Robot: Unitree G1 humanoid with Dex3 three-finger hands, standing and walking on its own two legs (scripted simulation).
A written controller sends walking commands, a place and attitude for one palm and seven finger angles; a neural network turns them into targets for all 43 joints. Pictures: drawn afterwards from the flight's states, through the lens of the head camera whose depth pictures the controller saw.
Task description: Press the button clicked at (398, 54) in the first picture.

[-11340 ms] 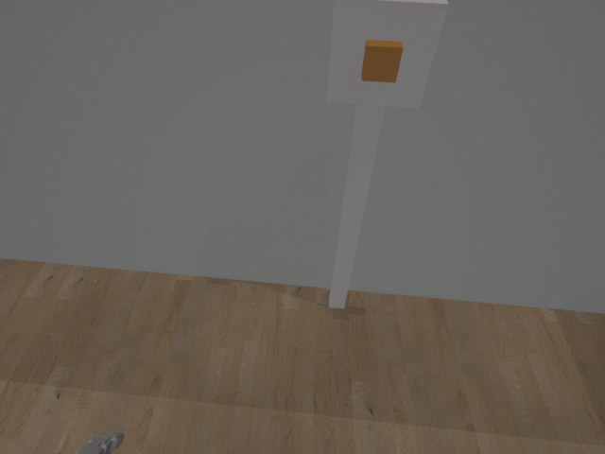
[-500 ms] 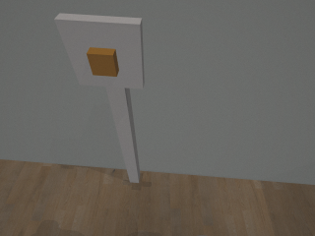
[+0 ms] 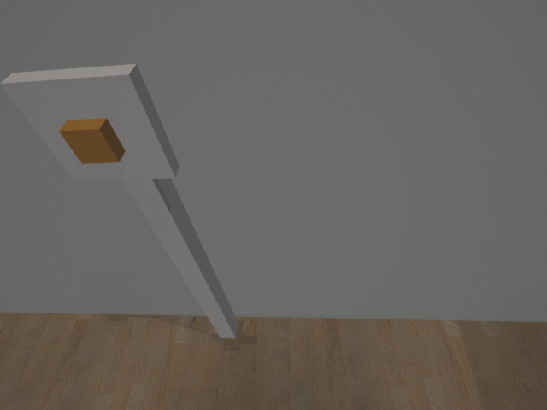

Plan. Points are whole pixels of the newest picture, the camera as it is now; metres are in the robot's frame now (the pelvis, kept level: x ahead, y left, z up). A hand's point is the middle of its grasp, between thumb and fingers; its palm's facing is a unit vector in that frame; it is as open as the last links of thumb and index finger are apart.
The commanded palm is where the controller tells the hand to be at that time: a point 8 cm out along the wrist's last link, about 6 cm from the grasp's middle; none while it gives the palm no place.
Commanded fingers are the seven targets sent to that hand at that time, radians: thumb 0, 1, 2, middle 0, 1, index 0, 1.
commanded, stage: come to a stop and stand still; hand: left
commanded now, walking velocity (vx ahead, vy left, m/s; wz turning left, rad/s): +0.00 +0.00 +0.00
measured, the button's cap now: (94, 140) +0.45 +0.28 +0.19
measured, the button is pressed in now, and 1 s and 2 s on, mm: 0 0 0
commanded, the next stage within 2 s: look again from close up in 0.50 s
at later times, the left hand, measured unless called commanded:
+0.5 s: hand out of the picture +0.00 +0.15 -0.16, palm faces +0.07 -0.97 -0.23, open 7.3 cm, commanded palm none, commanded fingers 0.00 0.90 0.90 -0.20 -0.30 -0.20 -0.30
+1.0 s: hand out of the picture +0.02 +0.18 -0.16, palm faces +0.04 -0.97 -0.22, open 7.3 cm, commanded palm none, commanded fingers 0.00 0.90 0.90 -0.20 -0.30 -0.20 -0.30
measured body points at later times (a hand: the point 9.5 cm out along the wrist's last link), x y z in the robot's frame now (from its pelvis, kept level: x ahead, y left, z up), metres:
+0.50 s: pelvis +0.03 -0.02 +0.01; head +0.05 -0.05 +0.45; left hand +0.00 +0.20 -0.14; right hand +0.02 -0.23 -0.17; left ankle -0.02 +0.16 -0.73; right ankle -0.03 -0.06 -0.73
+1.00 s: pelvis +0.03 +0.01 +0.01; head +0.05 -0.01 +0.46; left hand +0.02 +0.23 -0.15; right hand +0.00 -0.19 -0.17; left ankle -0.02 +0.16 -0.73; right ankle -0.03 -0.06 -0.73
